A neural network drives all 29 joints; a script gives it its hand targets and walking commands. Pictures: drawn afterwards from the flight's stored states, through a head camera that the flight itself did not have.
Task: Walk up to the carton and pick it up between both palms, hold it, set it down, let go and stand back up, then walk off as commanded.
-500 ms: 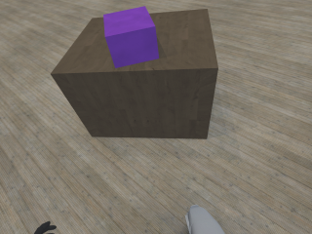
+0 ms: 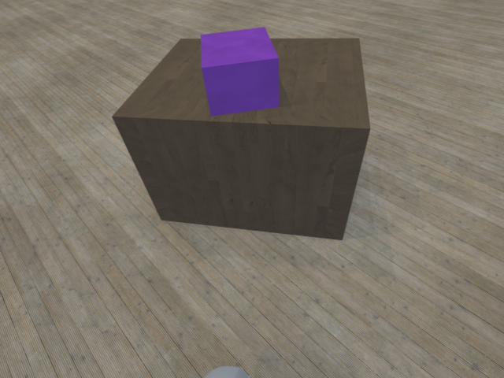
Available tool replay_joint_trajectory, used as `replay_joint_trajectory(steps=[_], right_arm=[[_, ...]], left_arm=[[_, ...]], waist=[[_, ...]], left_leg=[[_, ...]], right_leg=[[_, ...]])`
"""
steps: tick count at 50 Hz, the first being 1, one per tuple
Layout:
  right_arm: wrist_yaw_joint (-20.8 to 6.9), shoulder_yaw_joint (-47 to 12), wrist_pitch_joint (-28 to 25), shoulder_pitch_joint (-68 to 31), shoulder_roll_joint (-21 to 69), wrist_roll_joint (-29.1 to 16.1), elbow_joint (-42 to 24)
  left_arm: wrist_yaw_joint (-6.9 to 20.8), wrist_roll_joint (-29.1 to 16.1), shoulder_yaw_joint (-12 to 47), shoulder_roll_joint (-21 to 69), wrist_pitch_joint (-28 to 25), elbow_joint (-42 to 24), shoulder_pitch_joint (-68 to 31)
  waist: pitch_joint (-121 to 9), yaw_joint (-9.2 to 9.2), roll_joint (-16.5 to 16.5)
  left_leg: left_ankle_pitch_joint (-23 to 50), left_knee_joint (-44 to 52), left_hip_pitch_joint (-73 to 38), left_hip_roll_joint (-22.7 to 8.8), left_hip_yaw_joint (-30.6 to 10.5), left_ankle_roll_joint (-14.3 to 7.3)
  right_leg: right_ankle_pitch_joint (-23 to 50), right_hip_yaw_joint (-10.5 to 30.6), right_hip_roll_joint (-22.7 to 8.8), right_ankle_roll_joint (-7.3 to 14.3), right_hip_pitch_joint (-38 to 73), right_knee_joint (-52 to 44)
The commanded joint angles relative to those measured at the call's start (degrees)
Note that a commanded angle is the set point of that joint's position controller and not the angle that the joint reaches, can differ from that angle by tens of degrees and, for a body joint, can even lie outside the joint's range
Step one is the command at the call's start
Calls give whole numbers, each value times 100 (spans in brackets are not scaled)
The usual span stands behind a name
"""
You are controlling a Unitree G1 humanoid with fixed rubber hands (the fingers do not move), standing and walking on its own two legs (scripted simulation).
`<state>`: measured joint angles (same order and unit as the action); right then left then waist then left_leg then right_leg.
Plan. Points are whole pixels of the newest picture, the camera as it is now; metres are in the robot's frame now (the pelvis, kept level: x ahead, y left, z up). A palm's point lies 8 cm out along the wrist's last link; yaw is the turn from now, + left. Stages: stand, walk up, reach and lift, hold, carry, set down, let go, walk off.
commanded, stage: walk off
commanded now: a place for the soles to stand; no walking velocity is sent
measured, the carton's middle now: (238, 69) +1.14 +0.11 -0.03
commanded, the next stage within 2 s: none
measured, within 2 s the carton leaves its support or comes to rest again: neither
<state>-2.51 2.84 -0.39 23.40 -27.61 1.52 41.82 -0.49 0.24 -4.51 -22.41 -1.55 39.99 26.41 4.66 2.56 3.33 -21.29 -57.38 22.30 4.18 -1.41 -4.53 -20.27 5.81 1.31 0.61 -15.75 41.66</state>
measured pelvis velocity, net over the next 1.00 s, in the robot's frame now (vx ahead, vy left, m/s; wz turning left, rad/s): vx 0.21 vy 0.08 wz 0.05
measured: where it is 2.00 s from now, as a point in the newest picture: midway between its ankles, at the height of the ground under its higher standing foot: outside the picture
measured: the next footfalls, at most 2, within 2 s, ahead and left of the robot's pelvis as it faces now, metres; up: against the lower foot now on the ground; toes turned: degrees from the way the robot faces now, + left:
left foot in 0.22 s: +0.10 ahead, +0.16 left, +0.00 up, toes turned +0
right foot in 0.76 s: +0.24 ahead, -0.04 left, +0.00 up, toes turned +9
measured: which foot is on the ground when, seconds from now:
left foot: up 0.00-0.20, down 0.22-0.76, up 0.78-1.00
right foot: down 0.00-0.22, up 0.24-0.74, down 0.76-1.00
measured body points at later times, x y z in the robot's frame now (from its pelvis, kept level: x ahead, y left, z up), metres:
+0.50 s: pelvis +0.08 +0.11 +0.01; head +0.10 +0.12 +0.46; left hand +0.16 +0.42 -0.09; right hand +0.12 -0.23 -0.07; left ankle +0.06 +0.16 -0.72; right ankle +0.09 -0.07 -0.65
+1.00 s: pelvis +0.21 +0.08 +0.01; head +0.25 +0.07 +0.45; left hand +0.25 +0.42 -0.07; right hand +0.30 -0.23 -0.11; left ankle +0.22 +0.20 -0.68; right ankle +0.20 -0.05 -0.72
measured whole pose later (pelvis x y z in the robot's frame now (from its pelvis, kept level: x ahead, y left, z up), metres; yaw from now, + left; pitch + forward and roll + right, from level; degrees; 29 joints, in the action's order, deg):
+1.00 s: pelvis +0.21 +0.08 +0.01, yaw +3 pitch -1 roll +1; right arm -0.9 2.8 -2.4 19.6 -25.5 1.5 41.8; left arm -1.2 0.2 -4.5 -23.0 -3.2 40.5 20.0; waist 6.3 1.7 2.0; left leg -27.5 -54.8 25.4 2.3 -0.8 -4.5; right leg -22.2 6.3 1.2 0.9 -15.3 39.0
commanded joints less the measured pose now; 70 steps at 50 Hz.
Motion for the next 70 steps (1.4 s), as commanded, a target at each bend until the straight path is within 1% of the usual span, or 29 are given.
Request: replay_joint_trajectory(steps=[1, 5, 7, 8, 9, 10, 11, 13, 16, 26, 31, 34, 36, 37, 38, 39, 41, 42, 45, 48, 52, 53, 54, 55, 56, 58, 64, 66, 70], right_arm=[[-75, 511, -97, -142, -1047, 123, -325], [-169, 486, -106, -401, -1087, 108, -380], [-153, 470, -173, -365, -960, 97, -436], [-104, 553, -196, 333, -1025, 81, -318], [-79, 577, -282, 776, -945, 92, -90], [-16, 692, -351, 1402, -1317, 130, 150], [49, 746, -371, 1474, -1750, 149, 185], [109, 676, -262, 402, -1903, 23, -96], [116, 546, -321, 209, -1563, 139, -17], [211, 486, -422, 986, -1291, 16, 140], [224, 420, -372, 957, -1196, 97, 147], [249, 409, -325, 824, -1073, 54, 107], [216, 381, -256, 72, -1070, 60, -89], [210, 358, -246, -223, -1009, 83, -347], [215, 261, -270, 23, -736, 33, -382], [237, 192, -242, 66, -507, 52, -437], [290, 198, -237, -269, -655, 27, -530], [262, 285, -215, -485, -754, 96, -527], [198, 325, -186, -528, -819, 70, -269], [118, 307, -189, -608, -685, -1, -315], [223, 358, -377, -91, -658, -21, 27], [234, 437, -380, 189, -734, 33, 39], [296, 561, -440, 512, -1071, 86, 107], [350, 516, -424, 291, -1265, 74, 24], [352, 474, -373, -190, -1359, -17, -38], [322, 388, -376, -452, -1278, 19, 8], [337, 297, -429, -594, -828, 11, -45], [321, 335, -381, -661, -823, 46, -98], [360, 296, -313, -1050, -877, -53, -81]], left_arm=[[-46, 152, -559, -1876, -331, 41, -88], [-16, 189, -517, -1997, -267, 24, -223], [4, 190, -492, -2046, -274, 104, -177], [14, 212, -473, -2005, -226, -32, -496], [8, 201, -414, -1797, -234, 75, -595], [-15, 207, -284, -1279, -162, 13, -638], [-43, 255, -214, -854, -166, -18, -593], [-39, 141, -297, -1415, -116, 87, -345], [-9, 36, -357, -1568, -197, 237, -460], [65, 1, -349, -1308, -144, -7, -804], [51, 1, -268, -1081, -262, -202, -1268], [24, -27, -207, -1009, -249, -181, -1064], [-18, -27, -290, -1144, -317, 75, -139], [-74, 68, -474, -1435, -342, 249, 801], [-159, 106, -608, -1708, -387, 207, 1145], [-213, 129, -586, -1797, -374, 11, 855], [-193, 158, -529, -1698, -332, -26, 584], [-225, 126, -495, -1652, -321, -39, 338], [-157, 124, -416, -1601, -330, 169, -106], [-68, 223, -387, -1671, -293, 215, -172], [-59, 150, -247, -1441, -171, 62, -538], [-74, 112, -204, -1236, -158, 98, -716], [-111, 73, -148, -958, -200, 46, -790], [-147, 43, -53, -697, -91, -59, -652], [-214, -43, -128, -1001, -11, 148, -645], [-159, -106, -189, -1322, 32, 332, -637], [-127, -51, -175, -1091, -76, 436, -403], [-134, -88, -163, -1068, -74, 383, -364], [-102, -21, -276, -1224, -165, 262, -376]], waist=[[700, -251, -1261], [818, -183, -1933], [627, -169, -1486], [273, -539, -1731], [-2, -821, -996], [-299, -1075, 328], [47, -1148, 976], [516, -613, 24], [1012, -507, 174], [580, -800, -57], [611, -889, 46], [185, -788, 239], [-383, -36, -12], [-971, 565, -546], [-1627, 704, -1529], [-1384, 354, -1958], [-962, 205, -1401], [-694, 143, -898], [459, -59, -1136], [345, -40, -1961], [-393, -357, -1413], [-757, -631, -1117], [-1095, -754, -426], [-1024, -548, 208], [-777, -429, -68], [132, -328, -158], [-467, -266, -235], [-735, -301, 132], [-422, -76, -528]], left_leg=[[-207, -282, 782, -557, -115, 180], [-473, 654, 693, -643, 48, 214], [-792, 1451, 338, -653, 68, 142], [-646, 2080, -613, -721, 126, 49], [-235, 3062, -1691, -621, -67, -21], [-1151, 3872, -2390, -928, -1277, -61], [-2321, 4227, -2293, -1944, -3544, -97], [-3377, 5096, -1313, -2549, -4459, -801], [-1384, 4536, -1127, -1771, -2793, -380], [1856, 3857, -2413, -1425, -1953, 233], [4047, 3492, -2248, -1344, -1418, -57], [4784, 2949, -2456, -1201, -918, 94], [5172, 1757, -1160, -993, -341, 10], [4824, 259, -269, -852, -230, 100], [2202, -1222, 950, -311, -65, 328], [-825, -1332, 1859, 45, 90, 515], [-1283, -1490, 1814, -311, -205, 299], [-1050, -1186, 1524, -377, -256, 312], [-765, -366, 1027, -625, -9, 289], [-992, 1061, 814, -408, 211, 316], [274, 3235, -1039, -472, 84, 203], [975, 3382, -1864, -513, -161, 119], [1822, 3503, -2523, -1230, -1256, -57], [2478, 3525, -2638, -2325, -2629, -308], [1531, 3882, -1822, -2733, -3031, -707], [442, 4129, -545, -2428, -2712, -766], [3704, 2802, -1612, -2406, -1866, -1002], [3236, 2686, -1824, -2093, -1499, -753], [3292, 2001, -785, -1516, -745, -304]], right_leg=[[-2074, 2127, -1420, 1223, -728, -2869], [-2323, 1779, -1315, 1194, -670, -2812], [-1679, 1793, -1376, 1230, -555, -2489], [-1195, 1240, -1289, 1114, -765, -1848], [-677, 851, -1011, 857, -1227, -836], [-544, 220, -66, 450, -1760, 1250], [-1485, 229, 786, 220, -3073, 2784], [-1189, 488, 323, 112, -2901, 2509], [-81, 602, 4, 49, -2560, 2174], [294, 385, 337, 72, -2559, 1563], [323, -312, 217, 79, -2167, 470], [474, -596, 311, 240, -1643, -178], [768, -975, 154, 419, 632, -1195], [871, -164, -171, 749, 2186, -1458], [2100, 1439, -949, 1218, 3395, -1176], [3474, 2844, -1814, 1635, 3576, -1254], [3504, 3352, -2117, 1897, 2719, -1585], [3319, 3111, -1943, 1664, 1993, -1742], [2954, 2032, -1436, 1317, 426, -1954], [3212, 1658, -1193, 1146, 585, -1744], [3566, 840, -710, 813, 218, -422], [3049, 479, -424, 639, -205, 301], [1782, 566, -86, 368, -897, 1244], [-1063, 570, 517, 178, -1651, 1462], [-1702, 427, 438, 119, -1357, 1803], [-1315, 574, 161, 152, -1076, 1670], [-1316, 378, 81, 205, -1070, 1214], [-856, 208, -22, 208, -913, 399], [1559, 266, -197, 311, 105, -1056]])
